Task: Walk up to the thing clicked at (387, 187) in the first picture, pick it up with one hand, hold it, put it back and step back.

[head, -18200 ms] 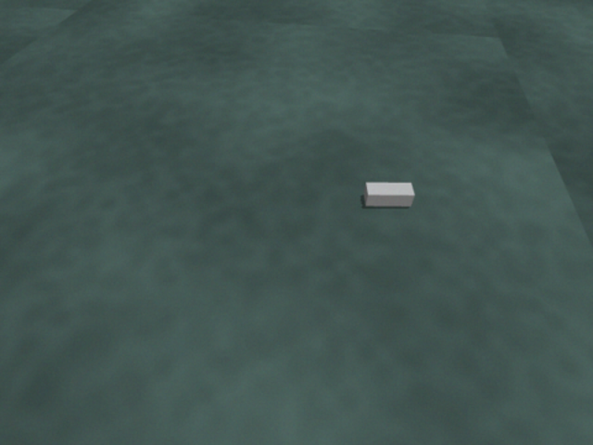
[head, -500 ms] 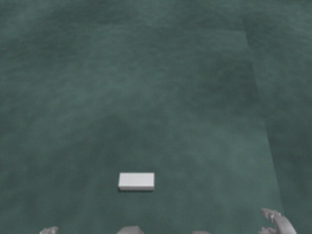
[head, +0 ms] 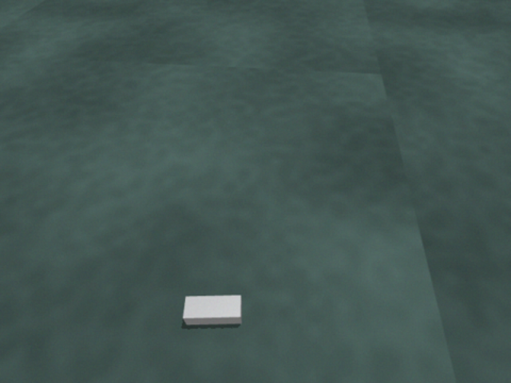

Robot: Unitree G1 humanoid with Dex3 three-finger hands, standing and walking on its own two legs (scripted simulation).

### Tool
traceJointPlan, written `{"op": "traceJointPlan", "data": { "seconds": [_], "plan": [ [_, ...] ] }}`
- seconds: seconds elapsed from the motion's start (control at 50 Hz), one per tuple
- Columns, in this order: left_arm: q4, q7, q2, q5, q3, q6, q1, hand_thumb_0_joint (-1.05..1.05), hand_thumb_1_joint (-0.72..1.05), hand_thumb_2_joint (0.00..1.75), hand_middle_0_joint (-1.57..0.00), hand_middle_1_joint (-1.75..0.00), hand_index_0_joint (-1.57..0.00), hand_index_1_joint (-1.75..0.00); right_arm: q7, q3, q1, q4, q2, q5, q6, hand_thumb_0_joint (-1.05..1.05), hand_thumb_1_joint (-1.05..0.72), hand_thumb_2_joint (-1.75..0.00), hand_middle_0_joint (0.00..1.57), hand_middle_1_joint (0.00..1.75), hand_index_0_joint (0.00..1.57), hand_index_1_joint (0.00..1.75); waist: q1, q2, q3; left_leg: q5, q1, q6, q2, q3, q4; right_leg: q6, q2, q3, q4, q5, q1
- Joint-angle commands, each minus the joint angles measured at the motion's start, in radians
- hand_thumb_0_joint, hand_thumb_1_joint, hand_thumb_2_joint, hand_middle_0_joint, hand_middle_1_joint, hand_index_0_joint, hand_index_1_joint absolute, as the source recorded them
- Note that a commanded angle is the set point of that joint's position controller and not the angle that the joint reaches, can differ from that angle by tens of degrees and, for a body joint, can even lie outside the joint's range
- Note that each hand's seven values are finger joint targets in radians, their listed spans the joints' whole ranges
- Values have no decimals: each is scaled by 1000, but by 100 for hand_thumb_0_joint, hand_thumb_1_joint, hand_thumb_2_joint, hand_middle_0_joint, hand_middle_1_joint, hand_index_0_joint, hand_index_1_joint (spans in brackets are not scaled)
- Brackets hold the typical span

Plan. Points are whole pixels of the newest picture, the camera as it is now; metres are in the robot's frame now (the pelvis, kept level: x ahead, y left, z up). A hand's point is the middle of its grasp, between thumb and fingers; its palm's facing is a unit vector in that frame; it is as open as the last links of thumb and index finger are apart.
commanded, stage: stand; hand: left
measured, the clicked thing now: (213, 310) +0.49 +0.19 -0.73
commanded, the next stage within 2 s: none
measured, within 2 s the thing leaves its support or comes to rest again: neither
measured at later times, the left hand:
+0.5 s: hand out of the picture +0.11 +0.26 -0.14, palm faces -0.02 -0.94 -0.35, open 7.4 cm
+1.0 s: hand out of the picture +0.09 +0.26 -0.14, palm faces -0.03 -0.94 -0.35, open 7.4 cm
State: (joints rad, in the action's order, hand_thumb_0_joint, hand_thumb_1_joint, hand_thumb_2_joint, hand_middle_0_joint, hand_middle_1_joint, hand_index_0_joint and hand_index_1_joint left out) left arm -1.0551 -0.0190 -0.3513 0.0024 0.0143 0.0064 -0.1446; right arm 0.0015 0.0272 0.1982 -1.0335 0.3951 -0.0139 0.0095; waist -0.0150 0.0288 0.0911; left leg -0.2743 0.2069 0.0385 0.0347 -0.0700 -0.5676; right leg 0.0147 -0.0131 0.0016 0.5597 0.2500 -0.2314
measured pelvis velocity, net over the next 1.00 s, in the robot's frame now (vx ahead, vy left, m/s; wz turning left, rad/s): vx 0.02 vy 0.00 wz -0.01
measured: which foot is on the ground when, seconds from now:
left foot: down 0.00-1.00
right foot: down 0.00-1.00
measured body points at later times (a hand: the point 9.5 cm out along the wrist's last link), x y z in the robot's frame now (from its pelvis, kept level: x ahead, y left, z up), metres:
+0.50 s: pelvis +0.01 +0.00 +0.01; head +0.02 +0.00 +0.46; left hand +0.11 +0.31 -0.11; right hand +0.09 -0.30 -0.12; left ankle +0.02 +0.15 -0.73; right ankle +0.04 -0.13 -0.73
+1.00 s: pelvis +0.02 +0.00 +0.02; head +0.03 +0.00 +0.47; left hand +0.10 +0.31 -0.11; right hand +0.10 -0.30 -0.12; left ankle +0.02 +0.15 -0.73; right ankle +0.04 -0.13 -0.73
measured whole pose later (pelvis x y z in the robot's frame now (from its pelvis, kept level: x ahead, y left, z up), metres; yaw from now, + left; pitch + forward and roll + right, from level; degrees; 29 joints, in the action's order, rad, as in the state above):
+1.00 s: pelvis +0.02 +0.00 +0.02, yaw +0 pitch -3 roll +0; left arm -1.14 -0.01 -0.36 0.00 0.00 -0.01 -0.09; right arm 0.01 -0.01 0.08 -1.14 0.36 -0.01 0.01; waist 0.00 0.01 0.06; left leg -0.19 0.11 0.04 0.03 -0.05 -0.35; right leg 0.02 -0.02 -0.01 0.36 0.16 -0.15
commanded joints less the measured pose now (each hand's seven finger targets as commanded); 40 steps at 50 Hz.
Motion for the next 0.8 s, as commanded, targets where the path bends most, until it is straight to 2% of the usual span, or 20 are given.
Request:
{"op": "traceJointPlan", "data": {
  "seconds": [0.0,0.02,0.06,0.12,0.14,0.16,0.22,0.34,0.38,0.48,0.64,0.66,0.72,0.78],
  "plan": [
    [49,8,-257,-3,49,-35,91,0,90,90,-20,-30,-20,-30,-4,30,-81,52,196,5,19,0,-90,-90,20,30,20,30,19,-89,-23,-129,61,-70,37,-71,192,-55,-112,-186,-264,205,-2],
    [48,8,-257,-8,48,-36,108,0,90,90,-20,-30,-20,-30,1,28,-69,40,188,10,18,0,-90,-90,20,30,20,30,9,-87,-15,-98,40,-61,32,-56,199,-52,-115,-185,-267,222,-5],
    [36,10,-243,-9,41,-41,107,0,90,90,-20,-30,-20,-30,1,26,-67,25,189,5,21,0,-90,-90,20,30,20,30,2,-56,-42,-21,-2,-64,51,-59,210,-48,-113,-160,-260,121,10],
    [16,12,-239,-5,40,-47,99,0,90,90,-20,-30,-20,-30,1,20,-75,7,179,5,25,0,-90,-90,20,30,20,30,16,-61,-75,54,-22,-59,56,-54,220,-43,-113,-144,-258,28,58],
    [12,11,-237,-4,39,-49,107,0,90,90,-20,-30,-20,-30,1,18,-71,1,177,4,26,0,-90,-90,20,30,20,30,11,-61,-83,72,-23,-57,58,-51,220,-40,-114,-145,-262,3,68],
    [11,12,-237,-5,40,-48,118,0,90,90,-20,-30,-20,-30,-1,18,-78,0,179,3,27,0,-90,-90,20,30,20,30,8,-60,-97,110,-26,-54,66,-52,226,-39,-110,-130,-245,-71,93],
    [-3,13,-231,-3,38,-47,114,0,90,90,-20,-30,-20,-30,-3,17,-107,-8,184,6,30,0,-90,-90,20,30,20,30,20,-42,-114,143,-40,-47,75,-51,241,-37,-109,-114,-236,-132,116],
    [-16,14,-229,-4,35,-45,130,0,90,90,-20,-30,-20,-30,-4,14,-117,-28,185,6,29,0,-90,-90,20,30,20,30,13,-27,-122,176,-40,-45,85,-45,257,-33,-107,-100,-233,-182,140],
    [-24,14,-223,-4,34,-42,124,0,90,90,-20,-30,-20,-30,-4,11,-129,-33,186,7,31,0,-90,-90,20,30,20,30,20,-13,-125,202,-40,-47,92,-49,267,-31,-106,-92,-223,-205,158],
    [-29,13,-225,-8,31,-39,124,0,90,90,-20,-30,-20,-30,-4,11,-147,-37,185,6,29,0,-90,-90,20,30,20,30,20,-12,-105,148,-48,-41,88,-47,285,-29,-102,-92,-246,-140,119],
    [-33,15,-228,-9,28,-39,119,0,90,90,-20,-30,-20,-30,-4,10,-148,-43,188,7,27,0,-90,-90,20,30,20,30,14,-24,-131,214,-70,-46,94,-43,279,-29,-107,-88,-240,-208,140],
    [-34,15,-228,-7,28,-41,109,0,90,90,-20,-30,-20,-30,-3,10,-154,-45,187,8,26,0,-90,-90,20,30,20,30,20,-22,-135,207,-86,-44,90,-41,275,-29,-109,-89,-249,-195,130],
    [-33,17,-233,-8,27,-41,112,0,90,90,-20,-30,-20,-30,-3,9,-152,-45,180,9,21,0,-90,-90,20,30,20,30,13,-34,-119,178,-83,-46,89,-40,278,-29,-109,-91,-260,-172,113],
    [-32,18,-231,-9,26,-42,105,0,90,90,-20,-30,-20,-30,-3,12,-156,-44,187,8,20,0,-90,-90,20,30,20,30,15,-26,-137,207,-92,-46,89,-38,271,-29,-112,-88,-255,-201,124]
  ]
}}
